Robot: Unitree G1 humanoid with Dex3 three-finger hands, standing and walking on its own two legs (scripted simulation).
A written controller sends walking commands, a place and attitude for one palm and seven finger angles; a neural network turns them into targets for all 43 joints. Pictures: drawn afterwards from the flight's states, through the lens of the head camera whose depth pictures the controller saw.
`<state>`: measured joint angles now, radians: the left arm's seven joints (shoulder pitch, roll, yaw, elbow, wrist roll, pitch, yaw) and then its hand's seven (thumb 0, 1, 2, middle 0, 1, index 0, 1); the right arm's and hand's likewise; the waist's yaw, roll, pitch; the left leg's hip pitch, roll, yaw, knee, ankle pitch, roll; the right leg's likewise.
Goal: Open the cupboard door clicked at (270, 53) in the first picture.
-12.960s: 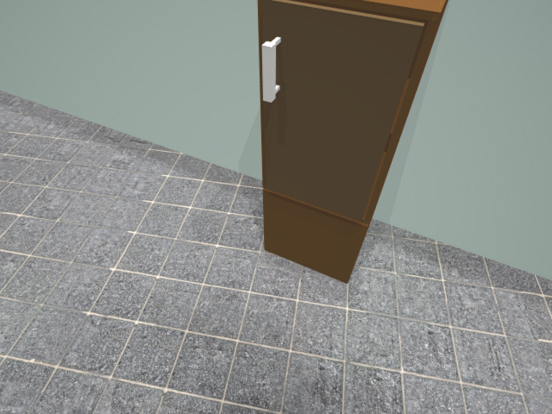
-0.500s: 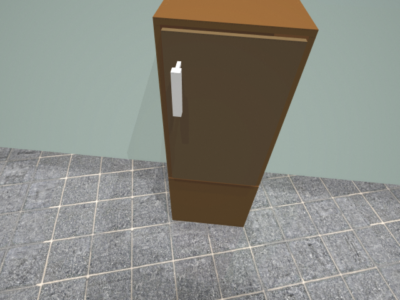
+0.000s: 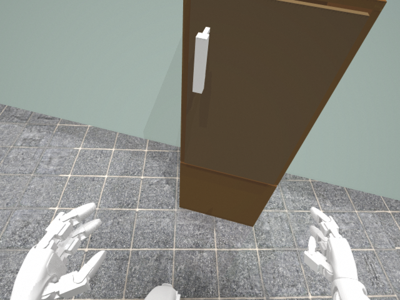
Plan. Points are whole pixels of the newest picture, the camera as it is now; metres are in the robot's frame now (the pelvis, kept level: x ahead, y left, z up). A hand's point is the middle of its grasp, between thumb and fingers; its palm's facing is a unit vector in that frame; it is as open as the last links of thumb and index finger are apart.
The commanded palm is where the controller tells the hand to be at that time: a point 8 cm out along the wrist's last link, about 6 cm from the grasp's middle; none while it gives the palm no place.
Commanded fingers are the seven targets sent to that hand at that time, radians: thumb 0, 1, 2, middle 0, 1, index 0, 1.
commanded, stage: raise the hand with hooked fingers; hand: left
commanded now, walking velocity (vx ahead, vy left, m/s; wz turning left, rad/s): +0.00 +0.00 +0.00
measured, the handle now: (202, 60) +0.60 +0.07 +0.18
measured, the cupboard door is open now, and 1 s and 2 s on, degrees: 0 0 0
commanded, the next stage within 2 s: move the hooked fingers beside the handle in 1.58 s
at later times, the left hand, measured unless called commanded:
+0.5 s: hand (72, 205) +0.23 +0.24 +0.11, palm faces -0.12 -0.99 -0.07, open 12.2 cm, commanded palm +0.21 +0.30 +0.13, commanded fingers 0.00 -0.31 0.38 -0.29 -1.08 -0.29 -1.08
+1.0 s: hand (35, 149) +0.28 +0.30 +0.18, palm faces -0.07 -1.00 -0.07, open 13.9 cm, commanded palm +0.26 +0.34 +0.19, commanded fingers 0.00 -0.50 0.30 -0.30 -1.20 -0.30 -1.20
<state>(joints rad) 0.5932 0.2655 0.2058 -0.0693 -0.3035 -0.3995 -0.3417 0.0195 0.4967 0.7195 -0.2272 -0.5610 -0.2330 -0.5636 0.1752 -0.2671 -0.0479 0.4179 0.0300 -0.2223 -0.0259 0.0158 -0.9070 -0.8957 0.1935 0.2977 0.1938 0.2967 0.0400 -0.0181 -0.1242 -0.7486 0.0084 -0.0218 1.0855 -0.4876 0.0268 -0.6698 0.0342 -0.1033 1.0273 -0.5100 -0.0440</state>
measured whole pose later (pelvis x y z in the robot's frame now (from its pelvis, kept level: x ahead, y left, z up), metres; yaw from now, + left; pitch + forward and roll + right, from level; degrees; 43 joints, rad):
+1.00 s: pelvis +0.01 +0.03 +0.05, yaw +0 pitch +2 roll -3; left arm -0.05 0.49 0.41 0.24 -0.37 -0.06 -0.56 -0.01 -0.49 0.30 -0.30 -1.19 -0.30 -1.19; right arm 0.25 -0.26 0.09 0.54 0.07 -0.22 -0.08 0.02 -0.90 -0.89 0.20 0.30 0.20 0.30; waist 0.03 0.03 -0.04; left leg -0.43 -0.02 0.00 0.73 -0.34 0.06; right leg -0.34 0.01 -0.07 0.65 -0.34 0.00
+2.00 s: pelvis +0.01 +0.00 +0.06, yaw +0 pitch +3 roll -1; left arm -0.31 0.48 0.36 0.52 -0.33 -0.07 -0.56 -0.01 -0.50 0.29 -0.30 -1.20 -0.30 -1.20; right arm 0.26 -0.29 0.07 0.58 0.08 -0.17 -0.11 0.02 -0.90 -0.90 0.20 0.30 0.20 0.30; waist 0.01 0.03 -0.04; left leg -0.41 -0.01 -0.01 0.67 -0.31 0.03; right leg -0.34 0.03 -0.08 0.62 -0.33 -0.04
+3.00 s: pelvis +0.02 +0.01 +0.05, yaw -2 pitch +11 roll -1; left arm -0.90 0.49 0.30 1.13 -0.17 -0.24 -0.35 -0.01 -0.50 0.30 -0.29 -1.20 -0.30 -1.20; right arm 0.39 -0.29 0.04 0.66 0.04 -0.04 -0.04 0.01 -0.90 -0.89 0.20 0.30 0.20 0.30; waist -0.12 0.01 -0.06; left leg -0.58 0.00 0.03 0.73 -0.34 0.04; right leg -0.53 0.03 -0.04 0.69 -0.35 -0.02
